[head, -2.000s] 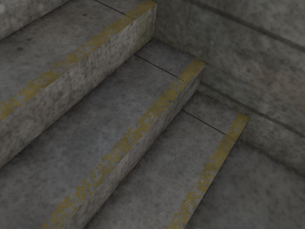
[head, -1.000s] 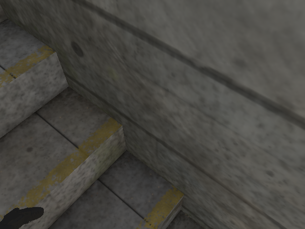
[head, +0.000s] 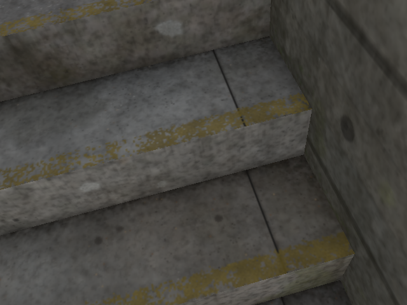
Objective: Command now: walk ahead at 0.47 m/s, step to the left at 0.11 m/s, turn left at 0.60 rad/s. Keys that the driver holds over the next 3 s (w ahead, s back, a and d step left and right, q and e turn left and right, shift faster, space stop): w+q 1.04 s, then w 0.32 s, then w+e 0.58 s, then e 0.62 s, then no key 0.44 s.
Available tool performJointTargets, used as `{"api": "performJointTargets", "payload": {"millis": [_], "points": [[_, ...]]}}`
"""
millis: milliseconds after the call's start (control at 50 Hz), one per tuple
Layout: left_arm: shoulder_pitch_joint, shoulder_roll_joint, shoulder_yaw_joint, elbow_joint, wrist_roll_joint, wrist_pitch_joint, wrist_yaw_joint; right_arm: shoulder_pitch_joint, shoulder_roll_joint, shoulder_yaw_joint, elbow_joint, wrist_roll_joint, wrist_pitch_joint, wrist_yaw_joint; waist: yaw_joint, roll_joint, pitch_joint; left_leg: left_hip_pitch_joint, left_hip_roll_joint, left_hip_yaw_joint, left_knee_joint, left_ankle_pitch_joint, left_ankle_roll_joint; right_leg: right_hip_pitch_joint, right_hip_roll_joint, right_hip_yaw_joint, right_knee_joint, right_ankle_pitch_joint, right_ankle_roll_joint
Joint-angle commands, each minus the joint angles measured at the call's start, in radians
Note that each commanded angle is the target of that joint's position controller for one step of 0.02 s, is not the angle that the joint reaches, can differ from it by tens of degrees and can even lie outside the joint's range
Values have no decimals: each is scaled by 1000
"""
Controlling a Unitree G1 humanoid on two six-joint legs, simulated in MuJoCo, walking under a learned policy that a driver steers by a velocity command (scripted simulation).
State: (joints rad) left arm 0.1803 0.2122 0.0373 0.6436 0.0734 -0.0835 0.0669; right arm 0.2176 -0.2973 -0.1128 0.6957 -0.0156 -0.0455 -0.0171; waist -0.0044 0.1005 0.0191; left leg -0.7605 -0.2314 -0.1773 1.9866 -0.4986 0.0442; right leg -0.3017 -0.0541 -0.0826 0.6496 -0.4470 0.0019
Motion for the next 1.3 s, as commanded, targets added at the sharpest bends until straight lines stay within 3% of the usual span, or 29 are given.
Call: {"api": "performJointTargets", "payload": {"millis": [20, 40, 80, 160, 200, 220, 240, 260, 280, 340, 400, 500, 540, 600, 620, 640, 660, 680, 740, 860, 1020, 1060, 1140, 1180, 1200, 1220, 1240, 1260, 1300], "points": [[196, 77, 26, 112, -30, -31, -9, -233, 190, 89, -233, -70, 56, -6, -5, -311, 21, -802, 96, 16, 670, -207, 52, 462, -396, 348, -349, 553, -218], [219, 8, -4, 173, -62, -52, -17, -346, 191, 103, -285, -99, 82, 9, -24, -173, 129, -767, 141, 3, 561, -165, 101, 292, -339, 187, -412, 473, -141], [155, 16, -14, 217, -51, -60, -5, -492, 191, 122, -359, -62, 107, 20, -58, -84, 209, -493, 149, 127, 86, -37, 118, -40, -185, -73, -560, 589, -39], [103, 236, 9, 166, -126, -82, 41, -240, 167, 151, -241, -44, 141, 27, -132, -135, -188, 224, 117, 411, -464, 86, 106, 47, -200, -190, -492, 2118, -81], [72, 353, 68, 93, -146, -100, 17, 1, 47, 106, -186, -53, 165, 7, -217, -291, -440, 397, 67, 335, -710, 10, 130, 302, -296, -104, -44, 2494, -91], [78, 362, 82, 68, -161, -94, -18, 35, -31, 79, -180, -49, 152, 8, -228, -277, -486, 562, 32, 260, -978, 43, 167, 250, -263, -74, 249, 2407, -101], [114, 255, 79, 47, -125, -76, -46, -37, -88, 37, -185, -3, 121, 19, -187, -190, -397, 679, 120, -54, -1321, 198, 264, 0, -114, -26, 682, 1023, -73], [32, 141, 49, -50, -70, -63, -68, -99, -194, -11, -172, -20, 101, 14, -157, 84, -389, 788, 409, -656, -1462, 755, 431, -527, 151, 63, 1423, 276, -12], [-25, 66, 34, -98, -19, -57, -59, -23, -159, -18, -142, -35, 81, 12, -134, -145, -426, 800, 480, -694, -1512, 759, 451, -650, 103, 208, 1681, 256, -39], [-55, -120, -54, -172, 0, 4, 0, 47, -41, 12, 36, -10, 7, 18, 12, -154, 16, 447, 324, -385, -1496, 369, 272, -872, 47, 196, 1653, 187, -81], [-103, -83, -66, -217, -31, 48, 8, 28, 2, 48, 86, -5, -17, 41, 80, -112, 129, 262, 237, -134, -1634, 362, 161, -873, 43, 105, 1444, 65, -79], [-379, -161, -105, -342, -12, 53, 20, 223, -61, 26, 189, -2, -47, 36, 15, -21, 15, 368, 238, -151, -1744, 462, 165, -979, 8, 24, 1365, 9, -91], [-478, -132, -108, -377, -32, 59, 10, 196, -80, -1, 137, 9, 7, 1, -1, -78, -114, 197, 258, -113, -1988, 815, 180, -381, 25, -90, 878, 90, -87], [-16, 22, -19, -230, -81, 81, 30, 86, -231, -69, 32, 7, -18, -10, 187, 61, -451, 617, 332, -145, -1465, 1977, 149, -33, 128, 46, 514, -194, -77], [173, 132, 23, -173, -67, 50, 23, -35, -209, -70, -16, 30, -52, 9, 291, -74, -524, 589, 278, -93, -1130, 1739, 100, 155, 15, 275, 195, -333, -116], [163, 209, 45, -103, -54, 48, 24, -80, -42, -23, -70, 13, -55, 60, 199, -435, -523, 278, 81, 13, -821, 711, 60, 286, -183, 666, -89, -465, -172], [5, 195, 47, -108, -68, 55, 24, 20, 39, -6, -86, -45, -38, 82, 71, -511, -464, 106, 53, -45, -369, 400, 26, 156, -313, 1085, -361, -632, -219], [-116, 110, 34, -107, -100, 54, 18, 95, 51, 0, -76, -93, -19, 87, -13, -357, -339, 30, 100, -26, -165, 451, 33, 58, -302, 1034, -314, -713, -210], [-63, 3, 6, 16, -73, 28, 17, 66, 95, 38, -93, -86, 31, 76, -46, -29, -54, -184, 133, 45, 46, 483, 56, -101, -248, 552, -136, -319, -168], [79, 54, 4, 126, -66, -42, -15, -57, 117, 75, -176, -31, 108, 40, -46, -155, 71, -409, 200, -14, 4, 281, 16, -11, -258, 187, -298, 70, -121], [334, 169, 50, 196, -52, -74, -18, -399, 133, 56, -267, -71, 156, 11, 43, -200, 114, -826, 190, 38, 260, 97, 44, 398, -367, 57, -435, 294, -131], [431, 150, 47, 256, -32, -67, -13, -553, 179, 79, -327, -48, 130, 13, 63, -245, 149, -945, 219, 100, 219, -69, 74, 524, -350, 6, -509, 411, -120], [352, 115, 35, 270, -83, -10, 20, -544, 205, 134, -368, -2, 111, 84, 45, -191, 30, -230, 283, 379, -661, 47, 130, 319, -232, -194, -724, 885, -155], [357, 270, 53, 265, -109, -37, -13, -112, 157, 81, -227, 25, 126, 57, -133, -355, -253, 398, 101, 450, -689, 92, 149, 293, -315, -142, -342, 2032, -185], [257, 379, 88, 235, -155, -60, -54, 156, 86, 53, -184, 41, 113, 49, -284, -508, -391, 611, 106, 312, -892, 183, 167, 306, -283, -121, -96, 2118, -142], [215, 365, 98, 162, -176, -92, -85, 181, -28, 9, -142, 32, 99, 35, -298, -456, -468, 841, 131, 2, -1087, 187, 163, 45, -177, -47, 210, 1709, -80], [236, 205, 70, 87, -160, -82, -127, 120, -168, -31, -110, -1, 84, 27, -206, 14, -563, 982, 510, -610, -1456, 341, 222, -259, 83, 0, 819, 254, 3], [255, 193, 78, 95, -121, -93, -153, 62, -170, -36, -115, -24, 80, 25, -161, -30, -727, 916, 494, -719, -1520, 345, 177, -196, 134, 321, 1174, 321, -32], [151, 57, 53, 20, -105, -77, -126, -23, -100, -7, 4, -16, 41, 46, -62, -27, -451, 664, 453, -544, -1555, 59, 184, -335, 63, 222, 1312, 394, -62]]}}
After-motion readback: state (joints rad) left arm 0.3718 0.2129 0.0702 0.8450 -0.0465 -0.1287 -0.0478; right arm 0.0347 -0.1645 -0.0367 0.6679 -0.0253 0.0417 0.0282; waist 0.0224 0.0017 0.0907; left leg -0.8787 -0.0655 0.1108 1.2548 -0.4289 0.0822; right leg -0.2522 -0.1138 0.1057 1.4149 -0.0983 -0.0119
